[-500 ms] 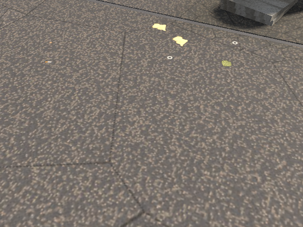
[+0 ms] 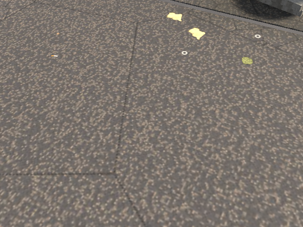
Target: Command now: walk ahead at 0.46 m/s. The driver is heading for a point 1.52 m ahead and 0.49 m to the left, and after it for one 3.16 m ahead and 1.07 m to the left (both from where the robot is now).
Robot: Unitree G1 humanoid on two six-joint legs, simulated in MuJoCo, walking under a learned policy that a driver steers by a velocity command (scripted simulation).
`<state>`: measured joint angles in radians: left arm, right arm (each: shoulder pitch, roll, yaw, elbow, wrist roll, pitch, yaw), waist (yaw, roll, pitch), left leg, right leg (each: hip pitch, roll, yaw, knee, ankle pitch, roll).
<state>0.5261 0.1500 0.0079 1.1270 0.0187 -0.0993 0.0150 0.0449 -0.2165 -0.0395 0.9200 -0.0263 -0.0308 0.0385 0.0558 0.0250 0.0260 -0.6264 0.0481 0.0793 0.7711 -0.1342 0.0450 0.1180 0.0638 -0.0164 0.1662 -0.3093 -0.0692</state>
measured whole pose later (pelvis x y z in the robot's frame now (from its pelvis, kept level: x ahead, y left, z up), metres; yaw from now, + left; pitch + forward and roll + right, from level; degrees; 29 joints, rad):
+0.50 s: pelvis +0.28 +0.03 +0.01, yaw +0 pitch +0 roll +1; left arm 0.08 0.20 0.03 0.93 0.03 -0.04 -0.03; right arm 0.46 -0.17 -0.03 1.07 -0.01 -0.10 0.00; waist -0.05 -0.03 0.05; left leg 0.03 -0.10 0.09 0.20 -0.23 0.10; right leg -0.64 -0.11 -0.03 0.75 -0.02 -0.03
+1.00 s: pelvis +0.57 -0.01 +0.01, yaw +10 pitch +0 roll -1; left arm 0.40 0.18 0.05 1.03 0.02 -0.11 0.01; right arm 0.17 -0.22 -0.07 0.92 -0.03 -0.01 0.04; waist 0.01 0.04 0.05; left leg -0.66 0.10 0.02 0.96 -0.07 0.07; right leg -0.02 0.04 -0.24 0.25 -0.24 -0.07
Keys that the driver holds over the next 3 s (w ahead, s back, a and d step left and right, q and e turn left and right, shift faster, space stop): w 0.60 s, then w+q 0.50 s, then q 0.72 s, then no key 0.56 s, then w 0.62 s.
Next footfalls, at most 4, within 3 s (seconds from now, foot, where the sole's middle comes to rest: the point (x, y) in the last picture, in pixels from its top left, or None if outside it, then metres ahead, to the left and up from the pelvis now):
0.12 left None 0.25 0.09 -0.77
0.66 right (189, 208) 0.56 -0.08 -0.77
1.20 left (145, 157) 0.81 0.13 -0.77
1.88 right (172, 137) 0.94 0.00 -0.77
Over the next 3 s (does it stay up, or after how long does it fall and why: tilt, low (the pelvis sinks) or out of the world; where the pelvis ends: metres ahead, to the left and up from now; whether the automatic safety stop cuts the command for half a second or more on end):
stays up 0.98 0.12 0.01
